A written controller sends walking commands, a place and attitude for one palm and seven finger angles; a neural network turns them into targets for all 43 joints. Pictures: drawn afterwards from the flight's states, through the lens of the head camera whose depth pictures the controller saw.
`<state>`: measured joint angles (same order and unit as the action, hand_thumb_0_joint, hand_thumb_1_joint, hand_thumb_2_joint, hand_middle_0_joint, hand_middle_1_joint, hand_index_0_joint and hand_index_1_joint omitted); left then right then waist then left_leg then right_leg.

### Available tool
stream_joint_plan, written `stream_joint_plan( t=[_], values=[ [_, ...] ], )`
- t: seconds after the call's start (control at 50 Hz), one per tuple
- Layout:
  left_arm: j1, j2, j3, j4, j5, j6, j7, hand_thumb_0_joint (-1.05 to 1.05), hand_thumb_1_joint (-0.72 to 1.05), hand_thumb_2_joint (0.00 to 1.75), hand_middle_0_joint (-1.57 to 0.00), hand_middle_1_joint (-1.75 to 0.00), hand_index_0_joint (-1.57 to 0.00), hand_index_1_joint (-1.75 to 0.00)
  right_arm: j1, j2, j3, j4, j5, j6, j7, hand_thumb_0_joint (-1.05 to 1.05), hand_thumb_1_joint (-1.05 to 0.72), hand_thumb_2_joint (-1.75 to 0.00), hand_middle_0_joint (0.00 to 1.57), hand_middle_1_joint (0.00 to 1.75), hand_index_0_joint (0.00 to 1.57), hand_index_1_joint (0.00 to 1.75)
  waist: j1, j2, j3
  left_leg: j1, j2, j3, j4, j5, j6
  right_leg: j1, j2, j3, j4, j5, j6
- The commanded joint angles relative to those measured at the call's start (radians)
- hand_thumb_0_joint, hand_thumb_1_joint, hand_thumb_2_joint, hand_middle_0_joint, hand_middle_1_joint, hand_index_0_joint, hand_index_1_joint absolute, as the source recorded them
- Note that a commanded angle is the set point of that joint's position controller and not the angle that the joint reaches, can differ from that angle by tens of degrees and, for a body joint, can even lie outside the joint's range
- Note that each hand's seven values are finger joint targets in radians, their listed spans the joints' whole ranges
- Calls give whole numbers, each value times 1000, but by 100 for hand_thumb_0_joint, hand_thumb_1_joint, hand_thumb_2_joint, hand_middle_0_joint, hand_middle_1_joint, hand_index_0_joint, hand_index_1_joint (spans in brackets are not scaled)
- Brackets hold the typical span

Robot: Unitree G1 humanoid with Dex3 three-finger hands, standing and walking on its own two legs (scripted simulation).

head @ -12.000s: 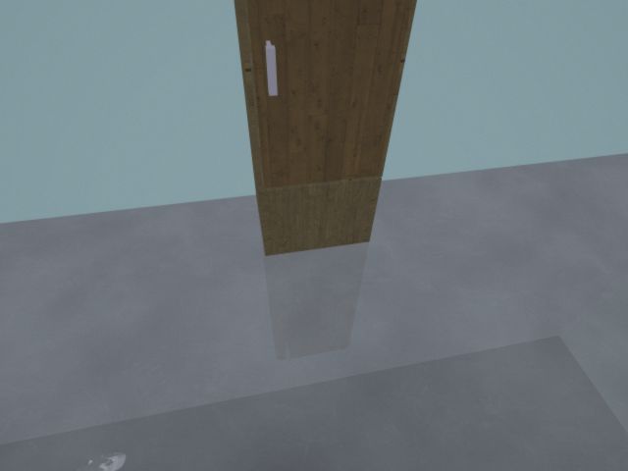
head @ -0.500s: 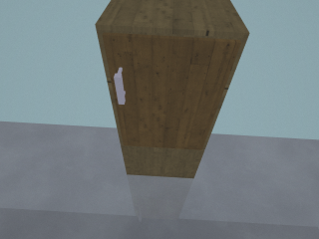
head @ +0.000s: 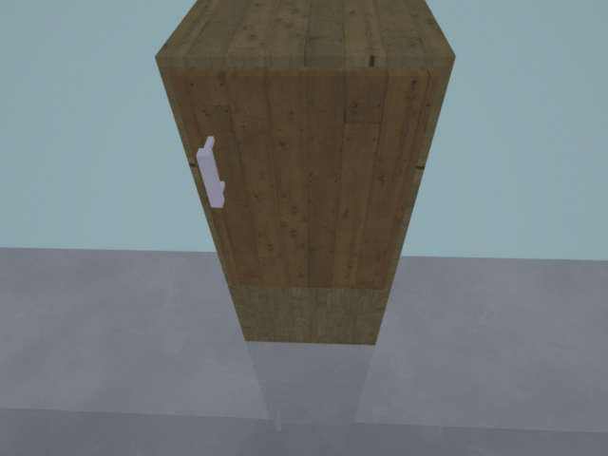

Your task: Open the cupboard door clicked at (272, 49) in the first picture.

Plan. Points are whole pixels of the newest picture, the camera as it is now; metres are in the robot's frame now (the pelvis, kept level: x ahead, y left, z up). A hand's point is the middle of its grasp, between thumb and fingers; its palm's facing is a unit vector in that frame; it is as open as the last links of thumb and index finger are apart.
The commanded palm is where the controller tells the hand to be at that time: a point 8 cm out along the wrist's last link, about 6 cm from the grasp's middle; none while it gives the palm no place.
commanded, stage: look again from close up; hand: left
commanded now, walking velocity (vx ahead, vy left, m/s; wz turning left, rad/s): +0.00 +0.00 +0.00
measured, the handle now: (213, 172) +0.57 +0.20 +0.05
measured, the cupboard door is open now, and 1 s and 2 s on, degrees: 0 0 0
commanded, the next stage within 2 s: raise the hand with hooked fingers in 0.04 s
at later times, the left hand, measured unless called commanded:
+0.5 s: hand (179, 427) +0.16 +0.17 -0.01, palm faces -0.06 -1.00 +0.01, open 8.2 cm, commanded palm +0.12 +0.25 -0.04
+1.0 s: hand (118, 411) +0.18 +0.24 +0.00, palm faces +0.04 -1.00 -0.04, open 11.2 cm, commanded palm +0.15 +0.30 +0.00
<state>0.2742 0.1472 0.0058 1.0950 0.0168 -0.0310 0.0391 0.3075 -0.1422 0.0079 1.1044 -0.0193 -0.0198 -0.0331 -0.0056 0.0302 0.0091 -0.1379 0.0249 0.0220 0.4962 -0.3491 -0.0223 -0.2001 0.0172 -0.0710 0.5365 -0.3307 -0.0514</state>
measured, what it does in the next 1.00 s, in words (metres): lowers itself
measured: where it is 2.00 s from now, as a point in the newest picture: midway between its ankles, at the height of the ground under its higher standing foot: outside the picture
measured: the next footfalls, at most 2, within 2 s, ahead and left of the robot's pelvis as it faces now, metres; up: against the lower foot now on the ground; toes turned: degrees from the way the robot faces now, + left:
none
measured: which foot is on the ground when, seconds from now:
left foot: down 0.00-1.00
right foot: down 0.00-1.00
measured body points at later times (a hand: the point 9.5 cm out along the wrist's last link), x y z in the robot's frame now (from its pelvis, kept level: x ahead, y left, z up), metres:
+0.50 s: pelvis -0.05 +0.01 -0.05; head -0.02 +0.02 +0.40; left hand +0.16 +0.22 -0.01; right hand +0.17 -0.25 -0.08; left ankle -0.05 +0.13 -0.73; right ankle -0.03 -0.08 -0.73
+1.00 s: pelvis -0.07 +0.04 -0.05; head -0.02 +0.05 +0.39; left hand +0.17 +0.30 +0.00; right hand +0.06 -0.19 -0.14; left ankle -0.06 +0.13 -0.73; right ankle -0.03 -0.08 -0.73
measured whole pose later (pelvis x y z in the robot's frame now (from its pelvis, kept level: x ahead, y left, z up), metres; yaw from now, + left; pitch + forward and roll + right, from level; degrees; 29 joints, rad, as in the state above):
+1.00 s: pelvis -0.07 +0.04 -0.05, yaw +0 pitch +10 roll -1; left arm 0.28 0.27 0.23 0.03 -0.28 -0.22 -0.23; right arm 0.33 -0.21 0.05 0.53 0.03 -0.20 -0.06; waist -0.03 0.02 -0.09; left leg -0.70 0.01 0.03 0.99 -0.47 0.03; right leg -0.72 -0.02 -0.06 0.94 -0.39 -0.01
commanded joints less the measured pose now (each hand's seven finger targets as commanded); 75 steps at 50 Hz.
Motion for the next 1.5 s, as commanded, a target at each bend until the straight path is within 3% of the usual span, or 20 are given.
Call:
stream_joint_plan(
  t=[0.0, 0.1, 0.12, 0.14, 0.16, 0.18, 0.2, 0.26, 0.34, 0.4, 0.48, 0.62, 0.7, 0.76, 0.84, 0.9, 1.04, 1.24, 1.38, 1.48],
  values=[
    [62, 114, 18, -29, -5, -9, 3, 0, 90, 90, -20, -30, -20, -30, 70, -69, -9, -15, 4, -9, -7, 0, -90, -90, 20, 30, 20, 30, -1, -31, 58, -75, 65, -33, -73, 216, 41, 24, -131, 134, -110, 336, -14],
    [66, 124, 23, -31, -5, -10, 3, 0, 90, 90, -20, -30, -20, -30, 63, -79, -9, -10, 5, -11, -8, 0, -90, -90, 20, 30, 20, 30, 3, -39, 21, -65, 66, -29, -69, 241, 39, 63, -137, 133, -102, 402, -17],
    [188, 149, 35, 20, -3, -20, 43, 0, 90, 90, -20, -30, -20, -30, -86, -116, -30, -80, 18, -7, 0, 0, -90, -90, 20, 30, 20, 30, 76, -226, 97, -221, 49, 28, 186, 114, 10, 79, -209, 242, -131, 983, 82],
    [-611, 341, 92, -1543, -215, -261, 17, 0, 88, 89, -20, -32, -20, -32, -76, -293, -46, -433, 66, -191, -43, 0, -90, -90, 20, 30, 20, 30, -71, 79, -413, 40, -29, 0, -1, 313, 70, 149, -146, 197, -28, 757, 16],
    [-146, 284, 119, -1241, -124, -196, 56, 0, 85, 88, -20, -33, -20, -33, -122, -186, -23, -352, 37, -270, -80, 0, -90, -90, 20, 30, 20, 30, 14, 268, -409, 120, -15, 28, -43, 522, 77, 138, -58, 125, 13, 532, -3],
    [-125, 192, 71, -1200, -154, -148, 103, 0, 83, 87, -21, -34, -21, -34, -119, -200, -39, -307, 49, -296, -80, 0, -90, -90, 20, 30, 20, 30, -9, 286, -310, 62, 1, 3, -26, 478, 42, 28, -47, 50, -12, 314, 6],
    [158, -35, -43, -976, -157, -48, 93, 0, 81, 86, -21, -36, -21, -36, -93, -149, -38, -303, 64, -297, -67, 0, -90, -90, 20, 30, 20, 30, -23, 146, -172, -14, 14, -20, -29, 458, 47, -44, -44, 19, -24, 271, 21],
    [30, 64, 56, -1123, -171, -178, 23, 0, 74, 83, -21, -40, -21, -40, -91, -224, -77, -420, 36, -331, -64, 0, -90, -90, 20, 30, 20, 30, -55, -179, -98, -153, -24, -30, 97, 363, 59, -184, -34, -10, 25, 321, 48],
    [368, -20, 101, -875, -217, -399, -169, 0, 64, 79, -22, -47, -22, -47, -147, -214, -100, -539, 17, -323, -8, 0, -90, -90, 20, 30, 20, 30, 57, -392, -83, -458, -49, -22, 235, 183, 23, -272, -37, 10, 182, 236, 60],
    [358, 61, 168, -912, -262, -558, -366, 0, 57, 76, -22, -51, -22, -51, -186, -235, -110, -638, 19, -302, 42, 0, -90, -90, 20, 30, 20, 30, 83, -140, -187, -530, -77, 14, 350, 168, 3, -261, -57, 59, 304, 288, 24],
    [137, 205, 265, -1125, -272, -509, -365, 0, 48, 72, -23, -57, -23, -57, -219, -237, -102, -765, 34, -249, 28, 0, -90, -90, 20, 30, 20, 30, 87, -11, -265, -612, -83, 37, 411, 43, 29, -346, -55, 120, 315, 2, 16],
    [-142, 150, 139, -1506, -252, -601, -247, 0, 32, 65, -24, -68, -24, -68, -108, -214, -62, -756, 26, -258, -16, 0, -90, -90, 20, 30, 20, 30, -46, 88, -356, -505, -26, -45, 462, -1, 55, -512, -12, 71, 358, -71, 16],
    [-191, 166, 70, -1350, -246, -521, -334, 0, 22, 61, -25, -74, -25, -74, -108, -246, -35, -711, 40, -271, -32, 0, -90, -90, 20, 30, 20, 30, -92, 72, -261, -556, -18, -84, 452, -77, 53, -555, 0, 43, 350, -119, 23],
    [-94, 243, 171, -1161, -255, -354, -381, 0, 15, 58, -25, -78, -25, -78, -111, -258, -32, -721, 63, -257, -48, 0, -90, -90, 20, 30, 20, 30, -44, -33, -243, -624, -28, -86, 390, -153, 48, -479, -9, 49, 285, -219, 33],
    [-18, 273, 302, -1212, -323, -194, -354, 0, 6, 54, -26, -84, -26, -84, -162, -233, -24, -781, 70, -235, -54, 0, -90, -90, 20, 30, 20, 30, 57, 0, -340, -552, -42, -66, 306, -59, 38, -332, -19, 22, 261, -147, 31],
    [-38, 288, 371, -1312, -352, -229, -273, 0, -1, 51, -27, -88, -27, -88, -145, -211, -19, -776, 56, -242, -48, 0, -90, -90, 20, 30, 20, 30, 72, -9, -349, -513, -30, -71, 284, 40, 29, -299, -6, 0, 277, -53, 25],
    [-136, 243, 253, -1233, -278, -400, -274, 0, -17, 44, -28, -99, -28, -99, -69, -252, -31, -704, 42, -281, -29, 0, -90, -90, 20, 30, 20, 30, -27, 30, -229, -496, -18, -73, 296, -17, 32, -439, -4, -5, 280, -82, 26],
    [-213, 395, 426, -1248, -365, -315, -371, 0, -41, 34, -29, -114, -29, -114, -62, -257, -31, -698, 60, -291, -59, 0, -90, -90, 20, 30, 20, 30, 28, 89, -353, -344, -17, -77, 254, 244, 18, -263, -1, -9, 252, 150, 21],
    [-295, 363, 387, -1047, -359, -255, -422, 0, -50, 30, -30, -120, -30, -120, -54, -275, -22, -684, 60, -260, -49, 0, -90, -90, 20, 30, 20, 30, -9, 52, -218, -366, -20, -66, 245, 247, 20, -286, 9, -11, 219, 199, 22],
    [-426, 462, 446, -1021, -372, -201, -501, 0, -50, 30, -30, -120, -30, -120, -66, -284, -19, -692, 64, -247, -66, 0, -90, -90, 20, 30, 20, 30, 1, 44, -302, -329, -28, -60, 236, 247, 31, -215, 6, 9, 188, 223, 19]
  ],
)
